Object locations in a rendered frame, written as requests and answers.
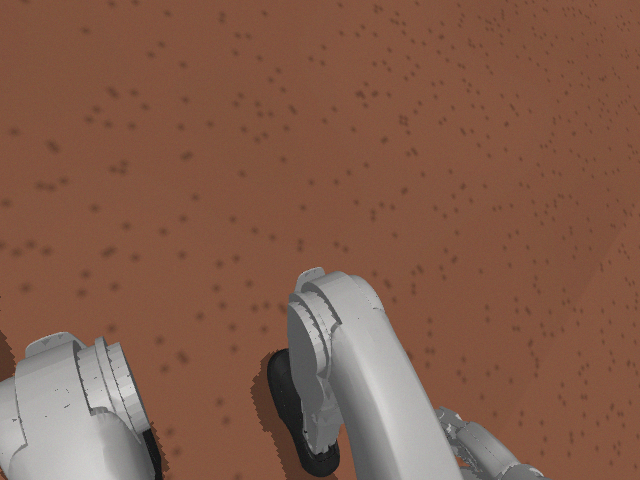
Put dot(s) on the right robot foot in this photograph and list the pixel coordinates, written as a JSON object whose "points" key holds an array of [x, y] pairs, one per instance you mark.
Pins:
{"points": [[288, 405]]}

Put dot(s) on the right robot arm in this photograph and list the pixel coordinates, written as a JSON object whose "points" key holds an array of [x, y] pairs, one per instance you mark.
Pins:
{"points": [[524, 472]]}

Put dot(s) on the left robot foot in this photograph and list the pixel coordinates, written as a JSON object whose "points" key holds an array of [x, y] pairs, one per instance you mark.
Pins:
{"points": [[153, 452]]}

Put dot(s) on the right robot hand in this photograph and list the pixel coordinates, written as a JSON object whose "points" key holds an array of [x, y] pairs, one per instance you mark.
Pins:
{"points": [[476, 446]]}

